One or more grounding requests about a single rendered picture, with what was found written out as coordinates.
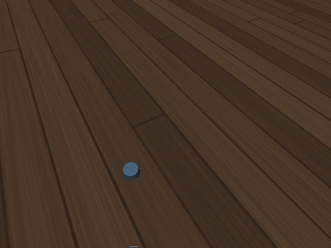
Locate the tin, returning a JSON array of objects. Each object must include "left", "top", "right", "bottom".
[{"left": 123, "top": 162, "right": 139, "bottom": 180}]

